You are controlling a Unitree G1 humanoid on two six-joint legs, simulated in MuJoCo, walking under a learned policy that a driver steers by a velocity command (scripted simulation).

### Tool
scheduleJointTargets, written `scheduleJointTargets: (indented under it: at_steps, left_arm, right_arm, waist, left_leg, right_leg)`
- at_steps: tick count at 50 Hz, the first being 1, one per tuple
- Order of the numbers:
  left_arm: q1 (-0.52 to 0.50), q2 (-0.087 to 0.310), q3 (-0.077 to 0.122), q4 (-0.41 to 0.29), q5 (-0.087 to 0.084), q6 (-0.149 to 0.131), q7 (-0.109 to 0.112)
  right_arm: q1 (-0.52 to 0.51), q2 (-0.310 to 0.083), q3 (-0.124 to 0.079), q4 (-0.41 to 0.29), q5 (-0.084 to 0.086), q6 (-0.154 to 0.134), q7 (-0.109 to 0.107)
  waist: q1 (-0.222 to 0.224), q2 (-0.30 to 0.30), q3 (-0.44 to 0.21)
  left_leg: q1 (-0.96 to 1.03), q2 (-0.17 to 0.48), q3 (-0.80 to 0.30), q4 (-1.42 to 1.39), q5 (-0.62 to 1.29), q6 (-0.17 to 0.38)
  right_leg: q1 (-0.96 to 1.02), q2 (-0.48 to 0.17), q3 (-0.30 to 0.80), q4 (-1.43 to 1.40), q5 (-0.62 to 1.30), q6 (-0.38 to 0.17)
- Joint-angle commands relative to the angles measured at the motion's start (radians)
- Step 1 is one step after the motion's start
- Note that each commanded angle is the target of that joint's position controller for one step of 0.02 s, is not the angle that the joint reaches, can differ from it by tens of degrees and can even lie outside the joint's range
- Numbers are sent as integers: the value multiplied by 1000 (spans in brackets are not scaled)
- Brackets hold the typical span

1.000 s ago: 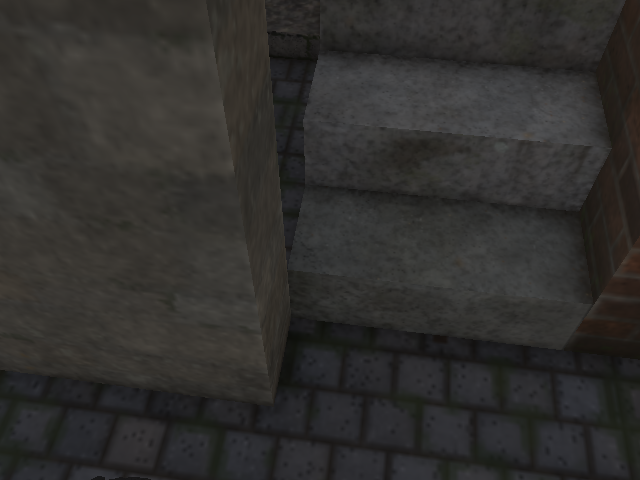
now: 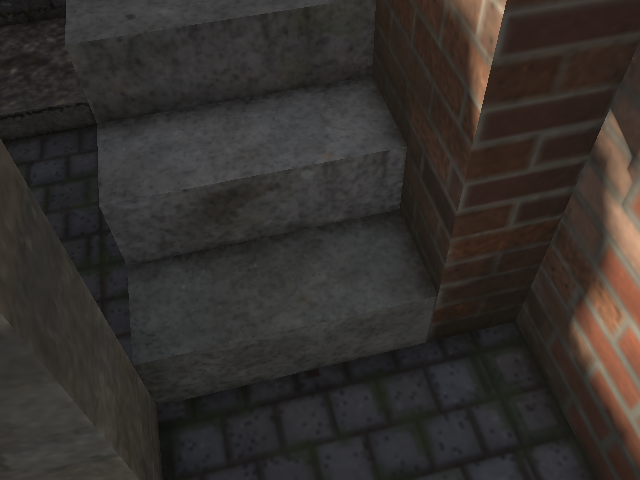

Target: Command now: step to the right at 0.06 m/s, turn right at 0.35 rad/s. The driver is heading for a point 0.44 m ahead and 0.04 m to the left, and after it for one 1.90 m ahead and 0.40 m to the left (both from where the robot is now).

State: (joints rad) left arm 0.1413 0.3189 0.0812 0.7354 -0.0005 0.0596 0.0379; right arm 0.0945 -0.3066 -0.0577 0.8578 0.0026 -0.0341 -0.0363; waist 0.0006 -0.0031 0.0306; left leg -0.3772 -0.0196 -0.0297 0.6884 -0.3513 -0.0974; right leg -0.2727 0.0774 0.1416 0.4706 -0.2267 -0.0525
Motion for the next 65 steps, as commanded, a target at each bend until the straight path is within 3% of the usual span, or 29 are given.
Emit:
scheduleJointTargets:
  at_steps: [1, 2, 3, 4, 5, 6, 10, 16, 19, 20, 21, 22, 23, 24, 26, 30, 35, 36, 37, 38, 39, 41, 47, 51, 53, 54, 58, 60, 65]
  left_arm:
    - [6, 131, 25, -50, -7, 4, -5]
    - [15, 117, 18, -45, -16, 2, -3]
    - [57, 79, 7, -40, -7, 0, 1]
    - [74, 62, 8, -64, -3, -11, -5]
    - [6, 157, 33, -82, 11, -24, -6]
    - [14, 215, 52, -70, 5, -27, -10]
    - [55, 113, 29, -29, -1, 2, -19]
    - [-11, 59, -10, -37, -15, -6, -27]
    - [108, 100, 8, 15, -12, -17, -19]
    - [124, 144, 20, 20, -11, -23, -15]
    - [160, 209, 30, 17, -2, -22, -6]
    - [128, 223, 21, 17, 38, -26, -15]
    - [95, 169, 9, 0, 41, -41, -20]
    - [70, 140, -1, 10, 34, -53, -16]
    - [37, 145, 2, 17, 16, -53, -9]
    - [35, 133, -5, 36, 24, -43, 1]
    - [19, 118, -11, 48, 9, -32, -2]
    - [63, 84, -22, 67, 18, -43, -8]
    - [101, 29, -39, 78, 43, -56, -13]
    - [79, 79, -21, 49, 42, -54, -3]
    - [28, 143, -6, 48, 40, -50, 5]
    - [60, 173, 17, 75, 18, -41, 5]
    - [48, 61, -13, 107, 9, -42, -6]
    - [104, 108, -6, 165, 10, -64, -18]
    - [125, 221, 10, 167, 24, -53, 3]
    - [117, 182, 1, 179, 20, -41, 7]
    - [142, 230, 20, 132, 37, -41, 44]
    - [73, 202, 18, 110, 10, -51, 56]
    - [9, 202, 24, 85, 16, -59, 45]
  right_arm:
    - [51, -90, -20, -39, 5, -19, 4]
    - [81, -100, -22, -33, -6, -25, 6]
    - [111, -150, -29, -36, -31, -29, 8]
    - [69, -258, -49, -52, -55, -24, 2]
    - [80, -228, -47, -50, -60, -32, -1]
    - [38, -198, -37, -68, -50, -40, -7]
    - [-6, -116, -3, -68, -3, -16, -22]
    - [42, -210, -22, -75, -10, 26, -15]
    - [39, -205, -18, -74, 17, 19, 4]
    - [88, -181, -7, -59, 4, 13, 10]
    - [104, -100, 20, -73, -42, 2, 20]
    - [16, -78, 22, -140, -32, -1, 12]
    - [-25, -162, -1, -138, -14, -1, 3]
    - [-12, -176, -9, -128, -2, -3, 8]
    - [22, -161, -9, -98, -9, -1, 0]
    - [-13, -85, 23, -103, -11, -8, 11]
    - [50, -105, 24, -59, -20, -13, 21]
    - [65, -128, 19, -55, -31, -7, 19]
    - [95, -181, 13, -65, -46, -2, 13]
    - [49, -218, 10, -69, -61, -3, 14]
    - [-16, -182, 16, -85, -56, -18, 11]
    - [-42, -170, 15, -85, -40, -33, 2]
    - [-31, -154, 12, -73, -40, -4, 9]
    - [12, -143, 17, -51, -20, -2, 14]
    - [35, -97, 25, -77, -42, -13, 29]
    - [-16, -82, 27, -99, -40, -13, 31]
    - [-78, -129, -4, -138, -4, -5, 35]
    - [-7, -99, -6, -131, 2, 6, 47]
    - [4, -64, -5, -162, 3, 21, 62]
  waist:
    - [-6, -169, -82]
    - [-28, -132, -78]
    - [-19, -3, -114]
    - [27, 270, -67]
    - [-31, 263, -87]
    - [-8, 170, -89]
    - [5, 168, -46]
    - [-75, 230, -45]
    - [-18, 198, -43]
    - [-12, 138, -65]
    - [-20, -64, -127]
    - [-26, -290, -113]
    - [7, -208, -90]
    - [-8, -179, -73]
    - [-31, -169, -48]
    - [-21, -143, -54]
    - [-60, -109, -45]
    - [-62, -78, -54]
    - [-53, 79, -102]
    - [-39, 219, -61]
    - [-48, 173, -12]
    - [-28, 152, -13]
    - [-42, 138, -28]
    - [-19, 102, -38]
    - [-63, -99, -83]
    - [-52, -179, -98]
    - [23, -200, -34]
    - [-35, -143, -30]
    - [-12, -124, -97]
  left_leg:
    - [96, 10, 26, -239, 86, 31]
    - [183, 33, 11, -374, 205, 55]
    - [321, 189, -127, -393, 262, 102]
    - [373, 391, -391, -381, 550, 260]
    - [316, 491, -519, -398, 600, 408]
    - [303, 454, -427, -384, 590, 403]
    - [275, 271, -167, -368, 477, 297]
    - [262, 274, -131, -337, 490, 292]
    - [207, 251, -131, -276, 403, 248]
    - [146, 211, -104, -231, 314, 201]
    - [24, 126, -12, -50, 37, 130]
    - [-62, 33, 37, 103, -290, 79]
    - [-91, 47, 3, 310, -340, 66]
    - [-125, 47, -13, 404, -309, 73]
    - [-168, 62, 4, 429, -235, 67]
    - [-48, 38, 60, 203, -145, 65]
    - [264, 5, 75, -323, 213, 110]
    - [398, 42, 21, -373, 298, 116]
    - [536, 213, -172, -351, 471, 151]
    - [322, 366, -328, -388, 436, 328]
    - [245, 378, -366, -427, 374, 393]
    - [252, 322, -300, -421, 325, 358]
    - [197, 207, -131, -369, 356, 307]
    - [129, 153, -107, -318, 210, 236]
    - [33, 34, -28, -199, 79, 137]
    - [62, 8, 34, -128, -6, 98]
    - [-187, -6, 0, 366, -292, 81]
    - [-237, 31, -41, 427, -264, 83]
    - [-55, 48, 43, 116, -67, 79]
  right_leg:
    - [109, -222, 253, -87, 205, -146]
    - [72, -180, 236, -54, 146, -103]
    - [-33, -106, 159, 91, -20, -45]
    - [-246, 51, 46, 263, -329, 12]
    - [-304, 41, 90, 526, -419, 51]
    - [-301, 25, 119, 663, -363, 65]
    - [-259, 5, 24, 630, -208, 155]
    - [-73, -62, -154, 221, -195, 179]
    - [112, -41, -187, -111, 40, 116]
    - [224, -83, -128, -162, 145, 87]
    - [362, -274, 92, -138, 398, 22]
    - [224, -376, 232, -150, 386, -155]
    - [196, -376, 243, -181, 347, -226]
    - [196, -345, 177, -166, 372, -209]
    - [220, -298, 109, -144, 413, -179]
    - [194, -264, 51, -160, 414, -191]
    - [77, -237, 53, -138, 182, -134]
    - [-4, -204, 33, -121, 100, -76]
    - [-108, -119, -37, 20, -102, 1]
    - [-104, -81, -64, 118, -317, 55]
    - [-99, -94, -57, 284, -341, 96]
    - [-172, -109, -49, 466, -306, 140]
    - [-73, -126, -119, 285, -212, 190]
    - [134, -80, -173, -79, 96, 128]
    - [224, -246, 8, -39, 396, 17]
    - [158, -273, 38, -79, 283, -62]
    - [209, -437, 166, -159, 396, -195]
    - [229, -439, 97, -140, 491, -175]
    - [206, -401, -66, -139, 512, -122]
